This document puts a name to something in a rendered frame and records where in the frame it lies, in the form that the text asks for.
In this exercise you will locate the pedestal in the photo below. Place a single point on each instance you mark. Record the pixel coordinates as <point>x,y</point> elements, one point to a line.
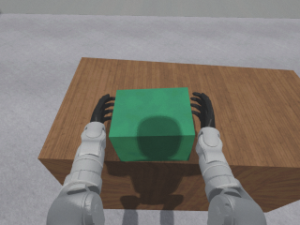
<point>257,115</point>

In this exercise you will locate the robot left upper arm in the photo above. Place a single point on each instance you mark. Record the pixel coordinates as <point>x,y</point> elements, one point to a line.
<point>84,208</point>

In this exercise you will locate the robot right upper arm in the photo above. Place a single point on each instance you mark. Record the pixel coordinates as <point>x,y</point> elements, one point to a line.
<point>227,209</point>

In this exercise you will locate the robot left hand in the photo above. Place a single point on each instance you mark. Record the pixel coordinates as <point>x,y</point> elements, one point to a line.
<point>99,112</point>

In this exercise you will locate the carton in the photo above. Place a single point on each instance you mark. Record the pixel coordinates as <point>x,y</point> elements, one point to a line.
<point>153,124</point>

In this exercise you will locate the robot right hand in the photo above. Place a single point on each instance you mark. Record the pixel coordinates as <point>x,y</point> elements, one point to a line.
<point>206,114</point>

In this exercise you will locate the right robot forearm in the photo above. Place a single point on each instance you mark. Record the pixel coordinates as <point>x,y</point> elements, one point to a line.
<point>216,172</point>

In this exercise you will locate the left robot forearm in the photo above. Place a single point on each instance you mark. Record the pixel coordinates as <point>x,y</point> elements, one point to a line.
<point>87,166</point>

